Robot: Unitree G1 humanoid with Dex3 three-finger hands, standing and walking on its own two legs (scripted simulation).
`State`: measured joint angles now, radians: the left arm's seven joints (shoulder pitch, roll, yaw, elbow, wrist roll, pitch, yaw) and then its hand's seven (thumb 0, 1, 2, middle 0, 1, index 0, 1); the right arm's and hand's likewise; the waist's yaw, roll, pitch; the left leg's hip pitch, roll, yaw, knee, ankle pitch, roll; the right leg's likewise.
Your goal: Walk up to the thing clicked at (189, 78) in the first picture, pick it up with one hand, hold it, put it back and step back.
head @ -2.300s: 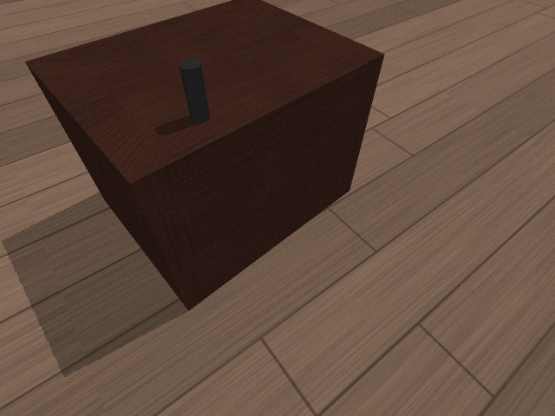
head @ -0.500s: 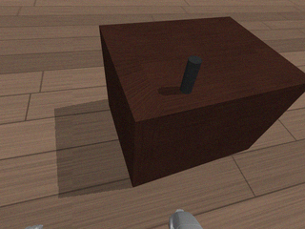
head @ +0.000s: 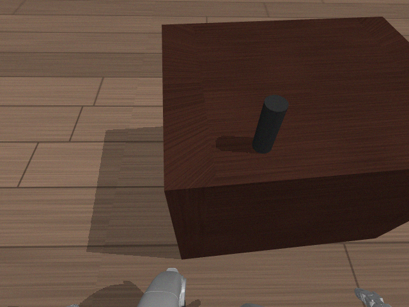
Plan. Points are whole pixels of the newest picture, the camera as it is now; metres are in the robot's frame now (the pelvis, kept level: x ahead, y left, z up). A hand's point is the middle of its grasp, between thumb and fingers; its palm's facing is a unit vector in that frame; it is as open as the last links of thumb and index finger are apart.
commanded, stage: walk up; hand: right
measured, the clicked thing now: (268, 126) +0.50 -0.12 +0.02
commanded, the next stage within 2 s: none
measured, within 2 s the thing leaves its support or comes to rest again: neither
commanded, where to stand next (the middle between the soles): +0.06 +0.03 m, yaw +7 degrees
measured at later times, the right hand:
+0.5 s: hand (334, 303) +0.15 -0.26 -0.16, palm faces -0.16 +0.92 -0.36, open 7.4 cm
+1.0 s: hand out of the picture +0.04 -0.25 -0.14, palm faces -0.18 +0.89 -0.41, open 7.4 cm
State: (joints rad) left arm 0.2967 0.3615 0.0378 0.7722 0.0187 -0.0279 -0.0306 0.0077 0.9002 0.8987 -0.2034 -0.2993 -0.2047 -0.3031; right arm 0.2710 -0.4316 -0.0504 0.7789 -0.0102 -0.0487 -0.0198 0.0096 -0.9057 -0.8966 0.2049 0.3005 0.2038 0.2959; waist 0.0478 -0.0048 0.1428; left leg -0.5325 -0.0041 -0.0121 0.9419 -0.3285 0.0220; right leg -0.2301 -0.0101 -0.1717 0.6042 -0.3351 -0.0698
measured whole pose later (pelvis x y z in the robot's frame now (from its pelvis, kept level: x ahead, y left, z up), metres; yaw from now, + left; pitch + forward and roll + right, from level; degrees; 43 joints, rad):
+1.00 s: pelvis -0.04 +0.02 -0.01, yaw +10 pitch -3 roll +0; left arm 0.27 0.44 0.05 0.92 0.01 -0.01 -0.02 0.01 0.90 0.90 -0.20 -0.30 -0.20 -0.30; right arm 0.29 -0.38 -0.04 0.92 -0.03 -0.03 0.02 0.01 -0.90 -0.90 0.21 0.30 0.21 0.30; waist -0.02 -0.04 0.09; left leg -0.30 0.02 -0.03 0.67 -0.31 0.00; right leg -0.42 -0.05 -0.02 0.84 -0.43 -0.03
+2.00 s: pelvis -0.01 +0.02 +0.02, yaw +7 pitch -3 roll +0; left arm 0.08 0.35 0.00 1.15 0.01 -0.01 -0.01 0.01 0.90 0.90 -0.20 -0.30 -0.20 -0.30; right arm 0.06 -0.35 -0.02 1.14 -0.01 -0.02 0.01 0.01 -0.90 -0.90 0.21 0.30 0.21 0.30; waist 0.01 -0.01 0.05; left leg -0.09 0.02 0.05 0.35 -0.21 -0.01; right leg -0.17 -0.01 0.03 0.37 -0.16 0.02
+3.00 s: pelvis +0.00 +0.01 +0.02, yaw +8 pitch -2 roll +0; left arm 0.11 0.35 -0.01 1.14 0.01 -0.01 -0.01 0.01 0.90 0.90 -0.20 -0.30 -0.20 -0.30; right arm 0.10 -0.34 -0.01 1.16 -0.01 0.00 0.02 0.01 -0.91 -0.90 0.21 0.30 0.20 0.30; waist 0.00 -0.01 0.06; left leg -0.08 0.03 0.03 0.31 -0.19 -0.02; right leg -0.15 -0.01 0.01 0.33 -0.14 0.00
